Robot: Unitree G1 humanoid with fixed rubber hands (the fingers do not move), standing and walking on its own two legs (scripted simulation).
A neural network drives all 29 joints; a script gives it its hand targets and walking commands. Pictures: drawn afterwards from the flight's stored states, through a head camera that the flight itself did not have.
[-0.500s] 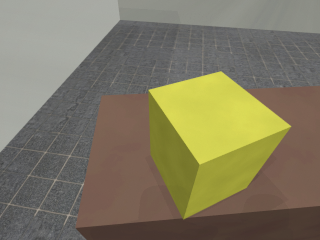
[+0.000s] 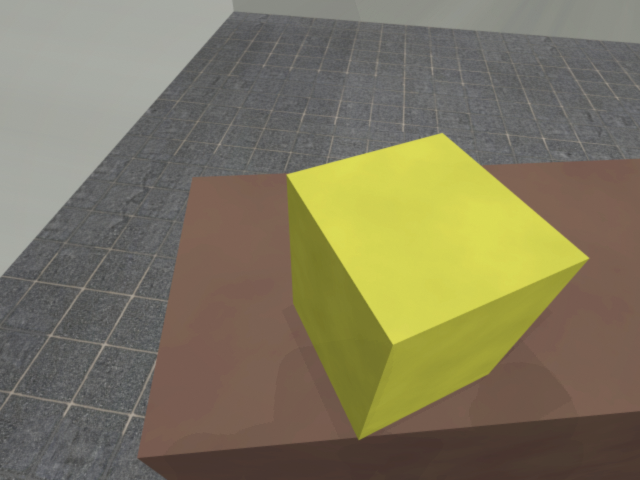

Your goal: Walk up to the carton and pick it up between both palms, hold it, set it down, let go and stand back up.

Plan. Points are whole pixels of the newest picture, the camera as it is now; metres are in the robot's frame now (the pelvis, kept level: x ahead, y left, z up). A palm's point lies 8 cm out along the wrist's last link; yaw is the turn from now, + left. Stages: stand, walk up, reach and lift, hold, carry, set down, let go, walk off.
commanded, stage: walk up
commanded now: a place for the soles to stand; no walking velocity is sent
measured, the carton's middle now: (400, 287) +0.33 -0.09 +0.09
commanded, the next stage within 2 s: none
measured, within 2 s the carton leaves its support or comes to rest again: neither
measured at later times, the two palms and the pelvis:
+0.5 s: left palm out of the picture +0.04 +0.14 -0.11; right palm out of the picture -0.01 -0.38 -0.13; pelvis -0.08 -0.11 -0.01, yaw +2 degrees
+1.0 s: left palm out of the picture -0.11 +0.14 -0.12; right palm out of the picture -0.02 -0.37 -0.12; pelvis -0.10 -0.13 +0.00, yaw +10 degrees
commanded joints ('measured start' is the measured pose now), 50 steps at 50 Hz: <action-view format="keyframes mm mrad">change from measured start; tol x32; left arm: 1 -119 121 50 -156 46 25 -7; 50 3 162 66 -29 -20 -32 38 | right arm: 1 190 -317 -125 -46 -25 -10 -58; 50 75 -134 -91 -41 23 -23 17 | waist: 1 -87 161 -7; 10 -26 215 -108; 14 122 -366 -193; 50 1 -20 54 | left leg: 1 206 453 -375 -171 916 364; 11 36 268 -134 55 612 201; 14 -266 -91 -135 581 -491 32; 30 111 -101 -260 -96 1 68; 33 -293 61 -607 -278 -506 191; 50 -232 -70 -403 -149 -164 83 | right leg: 1 -283 -28 4 372 -229 11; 17 111 -257 244 -221 512 -297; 31 -226 -234 95 -301 -302 -15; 50 50 -198 15 -369 -241 -22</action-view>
